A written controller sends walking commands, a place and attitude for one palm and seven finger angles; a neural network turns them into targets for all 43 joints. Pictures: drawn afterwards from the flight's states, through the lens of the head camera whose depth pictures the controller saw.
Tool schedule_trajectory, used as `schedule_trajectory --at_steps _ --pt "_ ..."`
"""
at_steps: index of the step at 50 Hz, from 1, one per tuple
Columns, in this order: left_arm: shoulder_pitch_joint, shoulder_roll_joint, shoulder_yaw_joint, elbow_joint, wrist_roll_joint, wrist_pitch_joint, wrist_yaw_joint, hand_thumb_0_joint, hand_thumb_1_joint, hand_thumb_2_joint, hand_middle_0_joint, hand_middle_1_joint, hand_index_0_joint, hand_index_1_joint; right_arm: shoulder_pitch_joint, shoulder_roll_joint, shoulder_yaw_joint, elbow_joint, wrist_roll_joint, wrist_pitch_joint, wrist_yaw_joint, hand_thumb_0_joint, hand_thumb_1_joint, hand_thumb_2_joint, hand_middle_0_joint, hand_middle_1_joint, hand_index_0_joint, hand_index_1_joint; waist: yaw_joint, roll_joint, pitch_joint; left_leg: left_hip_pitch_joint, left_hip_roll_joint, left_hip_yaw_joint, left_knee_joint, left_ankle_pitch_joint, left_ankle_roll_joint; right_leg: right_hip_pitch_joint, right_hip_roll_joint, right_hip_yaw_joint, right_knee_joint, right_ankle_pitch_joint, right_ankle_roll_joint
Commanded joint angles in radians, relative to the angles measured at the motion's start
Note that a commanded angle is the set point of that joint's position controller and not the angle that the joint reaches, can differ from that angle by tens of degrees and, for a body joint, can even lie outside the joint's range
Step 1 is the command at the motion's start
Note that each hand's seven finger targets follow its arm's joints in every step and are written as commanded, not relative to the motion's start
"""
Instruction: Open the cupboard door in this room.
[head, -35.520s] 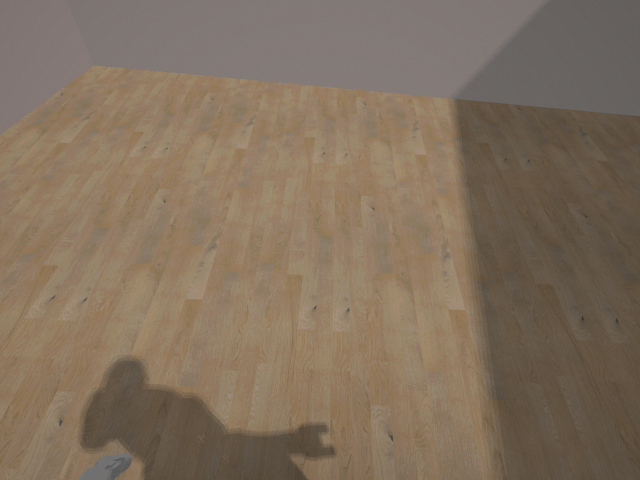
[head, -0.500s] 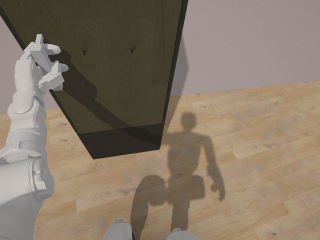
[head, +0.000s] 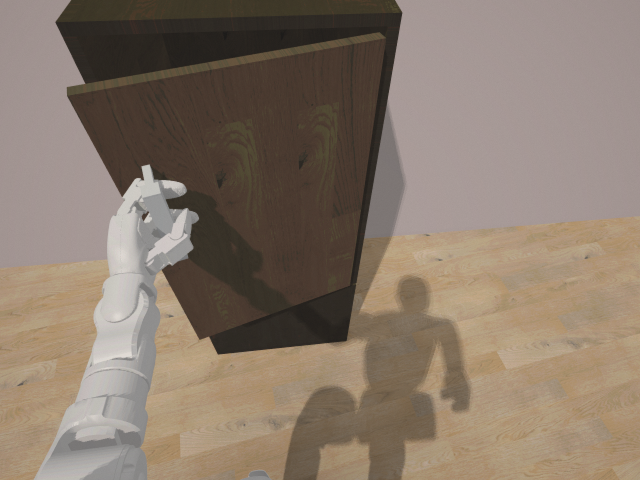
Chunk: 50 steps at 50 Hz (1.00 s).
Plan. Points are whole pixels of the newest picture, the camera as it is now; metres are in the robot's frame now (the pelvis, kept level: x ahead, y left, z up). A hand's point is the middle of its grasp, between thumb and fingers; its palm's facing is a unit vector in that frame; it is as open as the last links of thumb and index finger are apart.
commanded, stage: pull the door open along its arc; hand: left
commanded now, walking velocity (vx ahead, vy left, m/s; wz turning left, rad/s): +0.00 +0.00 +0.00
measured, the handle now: (164, 215) +0.44 +0.21 +0.08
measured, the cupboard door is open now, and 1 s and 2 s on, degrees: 16 46 49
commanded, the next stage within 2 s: open thumb and fingers to let go in 0.56 s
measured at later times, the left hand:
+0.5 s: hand (260, 304) +0.30 +0.07 +0.09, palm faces +0.48 -0.88 +0.00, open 5.7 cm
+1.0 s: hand (280, 314) +0.29 +0.05 +0.09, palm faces +0.45 -0.90 -0.03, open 8.4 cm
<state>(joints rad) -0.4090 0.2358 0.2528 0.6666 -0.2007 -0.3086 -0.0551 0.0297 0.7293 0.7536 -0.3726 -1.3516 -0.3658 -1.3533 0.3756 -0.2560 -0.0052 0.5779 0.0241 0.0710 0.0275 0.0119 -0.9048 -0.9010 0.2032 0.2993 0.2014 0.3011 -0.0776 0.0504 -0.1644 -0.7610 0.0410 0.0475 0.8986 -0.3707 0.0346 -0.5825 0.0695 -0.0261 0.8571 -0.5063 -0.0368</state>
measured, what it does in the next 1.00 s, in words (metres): shifts its weight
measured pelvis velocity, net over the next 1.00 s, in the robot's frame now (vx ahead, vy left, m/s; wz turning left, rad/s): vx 0.01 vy -0.05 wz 0.10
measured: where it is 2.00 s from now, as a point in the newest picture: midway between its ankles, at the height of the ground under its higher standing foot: outside the picture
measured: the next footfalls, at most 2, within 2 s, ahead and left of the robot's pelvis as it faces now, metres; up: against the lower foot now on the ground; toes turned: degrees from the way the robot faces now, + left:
none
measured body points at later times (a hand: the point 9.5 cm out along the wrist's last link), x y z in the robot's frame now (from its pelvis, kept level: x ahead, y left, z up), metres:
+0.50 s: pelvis -0.01 -0.03 +0.00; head -0.01 -0.05 +0.45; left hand +0.27 +0.11 +0.09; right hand +0.16 -0.24 -0.10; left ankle +0.04 +0.10 -0.69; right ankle -0.05 -0.10 -0.69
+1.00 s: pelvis +0.01 -0.05 +0.00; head +0.01 -0.08 +0.45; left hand +0.26 +0.09 +0.09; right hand +0.20 -0.25 -0.10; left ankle +0.04 +0.10 -0.69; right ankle -0.05 -0.10 -0.69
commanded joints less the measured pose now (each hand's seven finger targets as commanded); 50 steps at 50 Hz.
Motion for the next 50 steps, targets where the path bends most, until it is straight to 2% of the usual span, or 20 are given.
schedule_trajectory --at_steps 1,4,8,9,10,14,20,22,23,24,29,32,33,34,36,39,42,44,46,50 --pt "-0.171 0.049 0.046 -0.297 0.003 -0.036 0.266 0.0 0.9 0.9 -0.4 -1.35 -0.4 -1.35 -0.053 -0.117 -0.043 -0.115 -0.016 -0.061 0.007 0.0 -0.9 -0.9 0.2 0.3 0.2 0.3 0.065 -0.02 -0.191 0.338 -0.029 -0.077 -0.081 0.296 -0.006 -0.057 0.01 -0.028 -0.097 0.391 0.023" --pt "-0.148 -0.027 -0.024 -0.391 0.09 -0.029 0.42 0.0 0.9 0.9 -0.4 -1.35 -0.4 -1.35 -0.08 -0.108 -0.046 -0.121 -0.042 -0.065 0.021 0.0 -0.9 -0.9 0.2 0.3 0.2 0.3 0.067 -0.068 -0.23 0.334 -0.032 -0.077 -0.072 0.286 -0.002 -0.032 0.0 -0.021 -0.083 0.383 0.024" --pt "-0.145 -0.169 -0.161 -0.452 0.218 0.024 0.589 0.0 0.9 0.9 -0.4 -1.35 -0.4 -1.35 -0.129 -0.091 -0.046 -0.128 -0.065 -0.053 0.036 0.0 -0.9 -0.9 0.2 0.3 0.2 0.3 0.055 -0.028 -0.243 0.349 -0.033 -0.081 -0.071 0.254 -0.005 -0.049 -0.015 -0.027 -0.079 0.334 0.019" --pt "-0.132 -0.19 -0.173 -0.457 0.226 0.042 0.624 0.0 0.9 0.9 -0.4 -1.35 -0.4 -1.35 -0.134 -0.09 -0.048 -0.129 -0.071 -0.05 0.035 0.0 -0.9 -0.9 0.2 0.3 0.2 0.3 0.052 -0.079 -0.239 0.332 -0.034 -0.088 -0.071 0.237 -0.003 -0.039 -0.011 -0.028 -0.089 0.315 0.019" --pt "-0.124 -0.234 -0.218 -0.473 0.236 0.059 0.645 0.0 0.9 0.9 -0.4 -1.35 -0.4 -1.35 -0.154 -0.086 -0.049 -0.134 -0.07 -0.046 0.034 0.0 -0.9 -0.9 0.2 0.3 0.2 0.3 0.043 -0.076 -0.24 0.335 -0.035 -0.081 -0.072 0.226 -0.003 -0.033 -0.017 -0.022 -0.098 0.316 0.021" --pt "-0.118 -0.312 -0.322 -0.526 0.258 0.1 0.666 0.0 0.9 0.9 -0.4 -1.35 -0.4 -1.35 -0.181 -0.076 -0.047 -0.144 -0.074 -0.032 0.017 0.0 -0.9 -0.9 0.2 0.3 0.2 0.3 0.019 -0.124 -0.198 0.328 -0.035 -0.079 -0.079 0.189 -0.002 -0.015 -0.029 -0.007 -0.134 0.31 0.024" --pt "0.059 -0.419 -0.461 -0.655 0.294 0.121 0.652 0.0 0.9 0.9 -0.4 -1.35 -0.4 -1.35 -0.226 -0.044 -0.04 -0.173 -0.071 -0.032 0.009 0.0 -0.9 -0.9 0.2 0.3 0.2 0.3 0.042 -0.077 -0.191 0.363 -0.035 -0.078 -0.094 0.216 -0.006 0.041 -0.047 -0.004 -0.142 0.371 0.015" --pt "0.116 -0.441 -0.493 -0.7 0.295 0.126 0.646 0.0 0.9 0.9 -0.4 -1.35 -0.4 -1.35 -0.237 -0.037 -0.035 -0.184 -0.07 -0.035 0.008 0.0 -0.9 -0.9 0.2 0.3 0.2 0.3 0.04 -0.091 -0.179 0.364 -0.037 -0.079 -0.095 0.213 -0.006 0.061 -0.058 0.003 -0.151 0.406 0.022" --pt "0.166 -0.456 -0.508 -0.726 0.293 0.131 0.643 0.0 0.9 0.9 -0.4 -1.35 -0.4 -1.35 -0.243 -0.032 -0.033 -0.192 -0.07 -0.038 0.008 0.0 -0.9 -0.9 0.2 0.3 0.2 0.3 0.049 -0.093 -0.178 0.363 -0.04 -0.08 -0.097 0.212 -0.007 0.076 -0.061 0.003 -0.154 0.417 0.023" --pt "0.209 -0.46 -0.522 -0.73 0.293 0.139 0.638 0.0 0.9 0.9 -0.4 -1.35 -0.4 -1.35 -0.25 -0.032 -0.029 -0.199 -0.069 -0.042 0.006 0.0 -0.9 -0.9 0.2 0.3 0.2 0.3 0.044 -0.12 -0.154 0.349 -0.039 -0.084 -0.096 0.199 -0.005 0.079 -0.067 0.009 -0.166 0.418 0.028" --pt "0.355 -0.459 -0.531 -0.821 0.285 0.163 0.641 0.0 0.9 0.9 -0.4 -1.35 -0.4 -1.35 -0.287 -0.017 -0.016 -0.216 -0.065 -0.054 -0.003 0.0 -0.9 -0.9 0.2 0.3 0.2 0.3 0.065 -0.137 -0.106 0.351 -0.047 -0.081 -0.097 0.171 -0.009 0.103 -0.086 0.033 -0.215 0.383 0.033" --pt "0.251 -0.434 -0.491 -0.796 0.267 0.175 0.665 0.0 0.9 0.9 -0.4 -1.35 -0.4 -1.35 -0.318 -0.013 -0.003 -0.19 -0.072 -0.053 -0.018 0.0 -0.9 -0.9 0.2 0.3 0.2 0.3 0.056 -0.14 -0.053 0.32 -0.055 -0.085 -0.082 0.122 -0.013 0.069 -0.107 0.07 -0.248 0.309 0.041" --pt "0.16 -0.398 -0.451 -0.775 0.263 0.172 0.68 0.0 0.9 0.9 -0.4 -1.35 -0.4 -1.35 -0.327 -0.013 0.002 -0.17 -0.073 -0.051 -0.026 0.0 -0.9 -0.9 0.2 0.3 0.2 0.3 0.045 -0.153 -0.026 0.296 -0.057 -0.091 -0.072 0.099 -0.014 0.044 -0.118 0.089 -0.261 0.27 0.046" --pt "0.153 -0.382 -0.431 -0.768 0.261 0.172 0.686 0.0 0.83 0.87 -0.395 -1.342 -0.395 -1.342 -0.336 -0.01 0.0 -0.161 -0.078 -0.052 -0.032 0.0 -0.9 -0.9 0.2 0.3 0.2 0.3 0.05 -0.176 -0.021 0.279 -0.06 -0.097 -0.065 0.09 -0.014 0.053 -0.123 0.105 -0.274 0.238 0.045" --pt "0.162 -0.389 -0.426 -0.746 0.264 0.17 0.686 0.0 0.69 0.81 -0.385 -1.327 -0.385 -1.327 -0.347 -0.005 0.003 -0.154 -0.08 -0.053 -0.035 0.0 -0.9 -0.9 0.2 0.3 0.2 0.3 0.058 -0.166 -0.033 0.279 -0.063 -0.096 -0.062 0.096 -0.016 0.055 -0.135 0.125 -0.279 0.25 0.049" --pt "0.219 -0.407 -0.447 -0.764 0.279 0.165 0.674 0.0 0.48 0.72 -0.37 -1.305 -0.37 -1.305 -0.324 -0.005 -0.006 -0.161 -0.083 -0.055 -0.03 0.0 -0.9 -0.9 0.2 0.3 0.2 0.3 0.072 -0.138 -0.121 0.298 -0.063 -0.094 -0.068 0.163 -0.015 0.108 -0.129 0.103 -0.218 0.43 0.05" --pt "0.268 -0.418 -0.466 -0.79 0.277 0.165 0.648 0.0 0.27 0.63 -0.355 -1.283 -0.355 -1.283 -0.295 -0.011 -0.011 -0.171 -0.078 -0.048 -0.025 0.0 -0.9 -0.9 0.2 0.3 0.2 0.3 0.066 -0.146 -0.155 0.316 -0.062 -0.086 -0.072 0.214 -0.015 0.139 -0.129 0.086 -0.181 0.611 0.066" --pt "0.322 -0.401 -0.456 -0.79 0.267 0.17 0.629 0.0 0.13 0.57 -0.345 -1.268 -0.345 -1.268 -0.287 -0.013 -0.01 -0.178 -0.077 -0.041 -0.027 0.0 -0.9 -0.9 0.2 0.3 0.2 0.3 0.067 -0.182 -0.141 0.292 -0.064 -0.09 -0.071 0.223 -0.015 0.172 -0.136 0.093 -0.181 0.683 0.075" --pt "0.329 -0.395 -0.455 -0.828 0.262 0.167 0.622 0.0 -0.01 0.51 -0.335 -1.253 -0.335 -1.253 -0.284 -0.016 -0.013 -0.184 -0.073 -0.032 -0.029 0.0 -0.9 -0.9 0.2 0.3 0.2 0.3 0.068 -0.181 -0.147 0.304 -0.064 -0.085 -0.074 0.236 -0.015 0.186 -0.138 0.094 -0.177 0.731 0.078" --pt "0.349 -0.418 -0.478 -0.83 0.267 0.174 0.619 0.0 -0.29 0.39 -0.315 -1.222 -0.315 -1.222 -0.286 -0.017 -0.012 -0.19 -0.07 -0.029 -0.029 0.0 -0.9 -0.9 0.2 0.3 0.2 0.3 0.059 -0.178 -0.122 0.314 -0.061 -0.085 -0.074 0.237 -0.013 0.163 -0.131 0.071 -0.171 0.719 0.074"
